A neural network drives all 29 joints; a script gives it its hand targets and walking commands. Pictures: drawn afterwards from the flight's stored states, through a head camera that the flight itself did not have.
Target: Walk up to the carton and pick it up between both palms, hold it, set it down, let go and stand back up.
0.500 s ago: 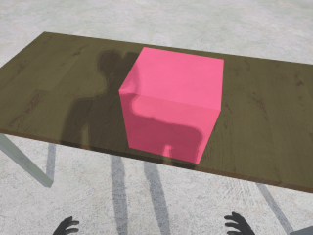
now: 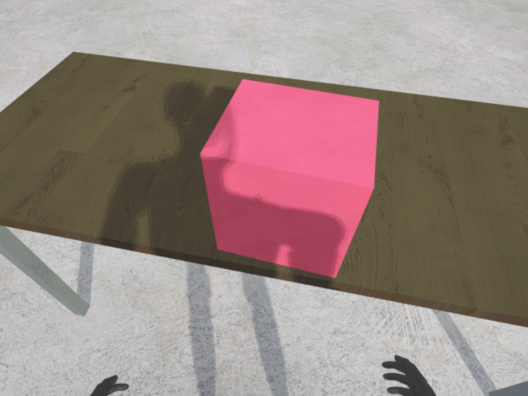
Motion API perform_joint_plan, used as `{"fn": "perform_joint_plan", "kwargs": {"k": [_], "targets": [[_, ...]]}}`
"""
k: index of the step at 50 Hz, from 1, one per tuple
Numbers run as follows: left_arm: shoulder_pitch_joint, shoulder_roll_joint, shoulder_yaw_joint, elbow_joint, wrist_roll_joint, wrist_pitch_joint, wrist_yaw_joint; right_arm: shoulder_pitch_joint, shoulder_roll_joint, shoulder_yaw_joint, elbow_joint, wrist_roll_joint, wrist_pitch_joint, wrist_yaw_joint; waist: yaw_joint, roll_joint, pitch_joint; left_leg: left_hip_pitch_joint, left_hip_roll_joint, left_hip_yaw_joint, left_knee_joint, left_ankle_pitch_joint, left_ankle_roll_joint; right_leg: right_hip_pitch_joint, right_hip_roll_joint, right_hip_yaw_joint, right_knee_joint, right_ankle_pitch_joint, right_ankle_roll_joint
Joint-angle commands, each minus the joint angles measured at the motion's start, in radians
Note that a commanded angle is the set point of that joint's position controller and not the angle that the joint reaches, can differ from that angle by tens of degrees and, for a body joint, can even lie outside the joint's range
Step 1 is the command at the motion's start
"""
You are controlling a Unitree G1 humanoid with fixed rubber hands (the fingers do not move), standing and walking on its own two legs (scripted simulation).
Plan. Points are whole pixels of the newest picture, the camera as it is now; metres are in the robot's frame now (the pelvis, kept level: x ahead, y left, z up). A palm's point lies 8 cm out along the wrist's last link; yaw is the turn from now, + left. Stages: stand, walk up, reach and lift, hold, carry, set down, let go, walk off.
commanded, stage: stand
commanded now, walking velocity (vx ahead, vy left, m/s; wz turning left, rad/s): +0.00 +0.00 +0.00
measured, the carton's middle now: (290, 182) +0.44 -0.04 +0.08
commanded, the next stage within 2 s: walk up in 1.76 s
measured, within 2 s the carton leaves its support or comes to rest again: neither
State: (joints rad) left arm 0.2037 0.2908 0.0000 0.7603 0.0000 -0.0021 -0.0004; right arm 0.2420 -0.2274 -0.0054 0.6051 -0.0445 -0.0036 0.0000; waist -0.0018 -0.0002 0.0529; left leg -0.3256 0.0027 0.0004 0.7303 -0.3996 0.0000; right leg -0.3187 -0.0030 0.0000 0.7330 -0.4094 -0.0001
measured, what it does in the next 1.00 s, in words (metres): stands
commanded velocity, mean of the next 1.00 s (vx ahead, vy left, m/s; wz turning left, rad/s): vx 0.00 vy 0.00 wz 0.00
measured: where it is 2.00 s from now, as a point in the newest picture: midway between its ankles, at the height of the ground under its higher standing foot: outside the picture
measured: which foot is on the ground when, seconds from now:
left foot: down 0.00-1.00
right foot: down 0.00-1.00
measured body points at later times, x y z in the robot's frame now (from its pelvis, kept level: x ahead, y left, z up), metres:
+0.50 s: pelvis +0.00 +0.00 +0.00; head +0.02 +0.00 +0.45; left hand +0.11 +0.28 -0.12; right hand +0.14 -0.24 -0.10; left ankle -0.01 +0.12 -0.71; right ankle -0.01 -0.12 -0.71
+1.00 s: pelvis -0.02 +0.00 +0.00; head -0.01 +0.00 +0.45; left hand +0.08 +0.28 -0.12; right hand +0.11 -0.24 -0.10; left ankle -0.01 +0.12 -0.71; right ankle -0.01 -0.12 -0.71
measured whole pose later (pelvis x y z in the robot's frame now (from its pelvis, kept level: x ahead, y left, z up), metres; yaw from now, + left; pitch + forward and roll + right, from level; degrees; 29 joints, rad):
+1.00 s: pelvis -0.02 +0.00 +0.00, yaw +0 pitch -2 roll +0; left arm 0.20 0.31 0.00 0.86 0.00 -0.01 0.00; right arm 0.24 -0.23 -0.01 0.65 -0.04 -0.01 0.00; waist 0.00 0.00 0.05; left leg -0.33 0.00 0.00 0.73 -0.37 0.00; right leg -0.32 0.00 0.00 0.73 -0.38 0.00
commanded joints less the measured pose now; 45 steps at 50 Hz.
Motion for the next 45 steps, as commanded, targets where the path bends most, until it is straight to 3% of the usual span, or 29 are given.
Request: {"fn": "perform_joint_plan", "kwargs": {"k": [1, 8, 9, 10, 13, 15, 16, 20, 21, 26, 27, 29, 30, 32, 34, 38, 41, 42, 43, 45], "targets": [[-0.066, 0.214, 0.082, -0.079, 0.024, -0.063, 0.011, -0.044, -0.278, -0.090, -0.008, 0.020, -0.055, -0.023, -0.001, 0.032, -0.145, 0.061, 0.078, -0.118, -0.104, 0.310, 0.089, 0.047, -0.088, 0.098, -0.101, 0.341, -0.085], [-0.063, 0.235, 0.085, -0.055, 0.021, -0.061, 0.014, -0.046, -0.277, -0.091, -0.014, 0.019, -0.060, -0.026, 0.006, 0.041, -0.159, 0.059, 0.076, -0.118, -0.092, 0.322, 0.090, 0.064, -0.092, 0.101, -0.091, 0.347, -0.088], [-0.072, 0.230, 0.082, -0.059, 0.020, -0.057, 0.012, -0.048, -0.279, -0.090, -0.016, 0.017, -0.061, -0.026, 0.003, 0.019, -0.134, 0.046, 0.079, -0.122, -0.095, 0.322, 0.092, 0.049, -0.087, 0.099, -0.098, 0.349, -0.089], [-0.062, 0.236, 0.086, -0.060, 0.018, -0.059, 0.014, -0.039, -0.277, -0.085, -0.007, 0.019, -0.060, -0.024, -0.001, 0.047, -0.146, 0.050, 0.079, -0.115, -0.101, 0.329, 0.088, 0.063, -0.088, 0.102, -0.091, 0.359, -0.088], [-0.051, 0.233, 0.086, -0.039, 0.020, -0.057, 0.014, -0.049, -0.280, -0.088, 0.000, 0.022, -0.060, -0.025, 0.007, 0.051, -0.156, 0.055, 0.082, -0.126, -0.103, 0.355, 0.089, 0.067, -0.088, 0.095, -0.090, 0.362, -0.087], [-0.080, 0.240, 0.085, -0.045, 0.022, -0.059, 0.013, -0.034, -0.272, -0.086, 0.000, 0.022, -0.056, -0.027, -0.010, 0.017, -0.135, 0.068, 0.083, -0.120, -0.093, 0.351, 0.084, 0.042, -0.092, 0.112, -0.101, 0.360, -0.089], [-0.064, 0.237, 0.087, -0.047, 0.015, -0.061, 0.013, -0.046, -0.287, -0.089, -0.001, 0.024, -0.060, -0.027, 0.003, 0.044, -0.165, 0.070, 0.083, -0.126, -0.094, 0.365, 0.091, 0.062, -0.090, 0.099, -0.106, 0.371, -0.087], [-0.054, 0.245, 0.083, -0.028, 0.015, -0.063, 0.009, -0.055, -0.290, -0.088, 0.001, 0.029, -0.058, -0.026, 0.005, 0.019, -0.147, 0.065, 0.081, -0.119, -0.096, 0.354, 0.087, 0.066, -0.095, 0.106, -0.111, 0.381, -0.090], [-0.055, 0.245, 0.084, -0.026, 0.012, -0.061, 0.010, -0.048, -0.282, -0.086, 0.007, 0.028, -0.060, -0.027, -0.002, 0.044, -0.146, 0.072, 0.079, -0.114, -0.096, 0.345, 0.081, 0.055, -0.092, 0.114, -0.117, 0.378, -0.088], [-0.071, 0.248, 0.085, -0.019, 0.015, -0.061, 0.015, -0.043, -0.284, -0.082, 0.009, 0.022, -0.057, -0.029, -0.007, 0.050, -0.167, 0.089, 0.089, -0.123, -0.092, 0.391, 0.090, 0.067, -0.094, 0.106, -0.103, 0.419, -0.089], [-0.061, 0.239, 0.084, -0.023, 0.013, -0.064, 0.015, -0.038, -0.278, -0.083, 0.017, 0.020, -0.059, -0.027, 0.005, 0.044, -0.173, 0.079, 0.090, -0.127, -0.099, 0.387, 0.093, 0.082, -0.098, 0.097, -0.098, 0.413, -0.087], [-0.056, 0.243, 0.084, -0.015, 0.010, -0.060, 0.016, -0.040, -0.273, -0.080, 0.008, 0.021, -0.063, -0.028, 0.002, 0.051, -0.169, 0.086, 0.092, -0.128, -0.097, 0.407, 0.091, 0.078, -0.100, 0.106, -0.104, 0.422, -0.084], [-0.056, 0.246, 0.081, -0.008, 0.012, -0.064, 0.015, -0.024, -0.291, -0.087, 0.024, 0.022, -0.061, -0.027, 0.003, 0.028, -0.166, 0.080, 0.091, -0.132, -0.108, 0.402, 0.090, 0.086, -0.099, 0.099, -0.104, 0.434, -0.084], [-0.059, 0.254, 0.086, -0.002, 0.013, -0.060, 0.016, -0.038, -0.284, -0.084, 0.025, 0.026, -0.059, -0.027, 0.007, 0.049, -0.166, 0.075, 0.089, -0.122, -0.103, 0.404, 0.086, 0.089, -0.102, 0.103, -0.107, 0.435, -0.086], [-0.072, 0.251, 0.085, -0.005, 0.016, -0.060, 0.014, -0.044, -0.278, -0.085, 0.022, 0.028, -0.060, -0.029, -0.003, 0.040, -0.163, 0.084, 0.085, -0.121, -0.107, 0.382, 0.086, 0.078, -0.100, 0.108, -0.113, 0.423, -0.086], [-0.059, 0.239, 0.078, 0.004, 0.007, -0.062, 0.010, -0.042, -0.289, -0.084, 0.035, 0.027, -0.060, -0.028, 0.013, 0.059, -0.146, 0.073, 0.089, -0.129, -0.121, 0.373, 0.082, 0.075, -0.094, 0.095, -0.116, 0.386, -0.082], [-0.062, 0.249, 0.079, 0.024, 0.011, -0.061, 0.010, -0.043, -0.286, -0.080, 0.042, 0.028, -0.058, -0.029, 0.003, 0.025, -0.144, 0.059, 0.090, -0.148, -0.133, 0.327, 0.090, 0.077, -0.093, 0.111, -0.130, 0.347, -0.082], [-0.070, 0.241, 0.079, 0.020, 0.008, -0.059, 0.009, -0.050, -0.288, -0.081, 0.044, 0.022, -0.060, -0.028, 0.005, 0.066, -0.138, 0.072, 0.095, -0.144, -0.139, 0.322, 0.088, 0.069, -0.094, 0.107, -0.131, 0.341, -0.078], [-0.069, 0.243, 0.078, 0.013, 0.016, -0.058, 0.012, -0.040, -0.293, -0.083, 0.048, 0.026, -0.063, -0.030, 0.004, 0.049, -0.125, 0.053, 0.090, -0.151, -0.145, 0.314, 0.087, 0.078, -0.094, 0.108, -0.139, 0.327, -0.082], [-0.058, 0.236, 0.076, 0.025, 0.010, -0.058, 0.010, -0.049, -0.285, -0.080, 0.053, 0.025, -0.058, -0.031, 0.008, 0.075, -0.140, 0.074, 0.099, -0.156, -0.147, 0.302, 0.088, 0.062, -0.094, 0.114, -0.136, 0.316, -0.081]]}}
